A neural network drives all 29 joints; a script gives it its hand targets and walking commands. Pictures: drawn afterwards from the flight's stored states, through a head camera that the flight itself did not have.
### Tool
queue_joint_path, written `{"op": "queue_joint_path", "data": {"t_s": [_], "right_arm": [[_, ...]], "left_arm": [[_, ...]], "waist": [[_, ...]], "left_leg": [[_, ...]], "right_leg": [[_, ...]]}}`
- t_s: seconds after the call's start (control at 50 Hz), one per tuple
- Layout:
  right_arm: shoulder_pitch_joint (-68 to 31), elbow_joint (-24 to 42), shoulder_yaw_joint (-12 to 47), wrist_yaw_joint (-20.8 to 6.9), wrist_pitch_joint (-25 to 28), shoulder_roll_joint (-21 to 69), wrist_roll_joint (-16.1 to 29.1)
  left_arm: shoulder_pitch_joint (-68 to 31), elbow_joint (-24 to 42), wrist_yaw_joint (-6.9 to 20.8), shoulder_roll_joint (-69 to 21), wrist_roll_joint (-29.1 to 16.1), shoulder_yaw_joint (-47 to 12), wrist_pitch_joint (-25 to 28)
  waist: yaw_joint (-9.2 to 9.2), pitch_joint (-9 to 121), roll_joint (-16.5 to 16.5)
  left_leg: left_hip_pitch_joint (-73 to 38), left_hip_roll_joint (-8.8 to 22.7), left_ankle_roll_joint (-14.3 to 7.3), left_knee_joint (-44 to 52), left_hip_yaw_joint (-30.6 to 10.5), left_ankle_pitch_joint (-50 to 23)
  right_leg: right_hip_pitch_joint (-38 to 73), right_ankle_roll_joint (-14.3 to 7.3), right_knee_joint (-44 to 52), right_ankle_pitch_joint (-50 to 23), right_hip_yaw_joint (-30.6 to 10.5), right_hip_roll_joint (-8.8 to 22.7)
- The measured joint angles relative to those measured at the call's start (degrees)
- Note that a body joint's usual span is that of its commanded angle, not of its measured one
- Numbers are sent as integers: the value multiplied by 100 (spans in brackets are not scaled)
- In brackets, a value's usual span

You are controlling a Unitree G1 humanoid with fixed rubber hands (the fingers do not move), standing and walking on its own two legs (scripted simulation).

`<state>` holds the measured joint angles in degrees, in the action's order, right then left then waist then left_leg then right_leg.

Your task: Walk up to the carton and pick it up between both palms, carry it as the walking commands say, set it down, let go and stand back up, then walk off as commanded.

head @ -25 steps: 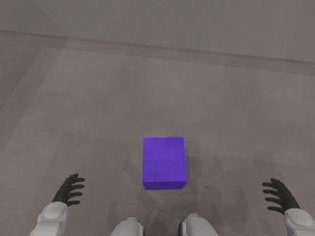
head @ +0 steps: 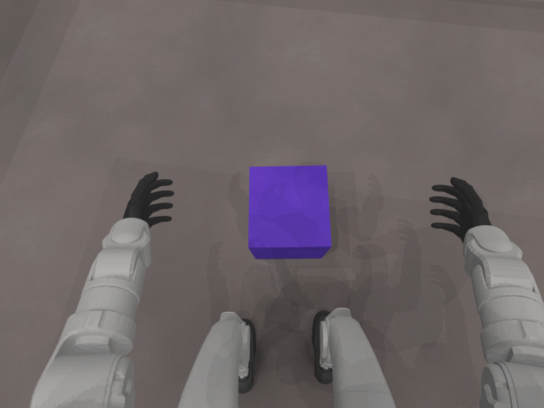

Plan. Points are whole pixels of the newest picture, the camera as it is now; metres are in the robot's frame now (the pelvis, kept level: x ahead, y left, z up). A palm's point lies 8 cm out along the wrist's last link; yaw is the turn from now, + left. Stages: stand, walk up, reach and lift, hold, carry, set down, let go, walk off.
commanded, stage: reach and lift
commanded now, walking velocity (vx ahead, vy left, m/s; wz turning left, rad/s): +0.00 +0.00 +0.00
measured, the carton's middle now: (288, 216) +0.50 -0.01 -0.58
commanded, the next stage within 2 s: none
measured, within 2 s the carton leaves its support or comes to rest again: neither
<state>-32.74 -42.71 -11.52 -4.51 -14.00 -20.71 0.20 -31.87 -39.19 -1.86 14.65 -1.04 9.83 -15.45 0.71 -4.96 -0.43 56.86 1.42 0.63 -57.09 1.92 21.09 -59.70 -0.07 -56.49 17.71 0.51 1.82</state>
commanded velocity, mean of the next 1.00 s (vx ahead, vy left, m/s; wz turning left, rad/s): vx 0.00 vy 0.00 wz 0.00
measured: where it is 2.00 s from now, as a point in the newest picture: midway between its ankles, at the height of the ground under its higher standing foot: (284, 364)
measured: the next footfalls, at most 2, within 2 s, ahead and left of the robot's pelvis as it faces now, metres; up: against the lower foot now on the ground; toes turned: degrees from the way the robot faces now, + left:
none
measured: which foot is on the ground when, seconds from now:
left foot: down 0.00-1.00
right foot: down 0.00-1.00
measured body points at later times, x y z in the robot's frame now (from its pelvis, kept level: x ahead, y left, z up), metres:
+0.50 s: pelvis -0.01 -0.01 -0.04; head +0.29 -0.02 +0.30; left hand +0.50 +0.19 -0.14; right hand +0.51 -0.23 -0.14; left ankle +0.05 +0.13 -0.66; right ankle +0.08 -0.12 -0.66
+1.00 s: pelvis -0.01 +0.00 -0.11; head +0.31 -0.01 +0.20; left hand +0.51 +0.18 -0.23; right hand +0.52 -0.22 -0.23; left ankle +0.06 +0.13 -0.66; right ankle +0.08 -0.12 -0.66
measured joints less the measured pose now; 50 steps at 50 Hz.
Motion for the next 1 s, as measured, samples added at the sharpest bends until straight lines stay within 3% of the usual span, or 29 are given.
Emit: {"op": "queue_joint_path", "data": {"t_s": [0.34, 0.52, 0.78, 1.0], "right_arm": [[-2103, -630, -281, 339, 357, 258, 59], [-2983, -803, -662, 347, 546, 386, -218], [-3099, -741, -1103, 115, 740, 432, -535], [-3451, -1111, -1033, 154, 713, 286, -438]], "left_arm": [[-2000, -773, 2, -15, -11, 490, 496], [-2892, -960, -64, -191, 180, 820, 712], [-2893, -617, -210, -541, 416, 1060, 783], [-3223, -806, -371, -524, 324, 1011, 720]], "waist": [[26, 335, 28], [1, 484, 20], [14, 758, -9], [2, 916, -9]], "left_leg": [[1895, 3, 126, -313, -161, -193], [2627, -10, 118, -336, -160, -263], [3276, -36, 56, -541, -123, -202], [4589, -55, 21, -2158, -87, 365]], "right_leg": [[-1866, -138, -342, -133, 141, 4], [-2591, -137, -353, -210, 133, 12], [-3218, -69, -502, -186, 81, 35], [-4559, -28, -2107, 343, -18, 74]]}}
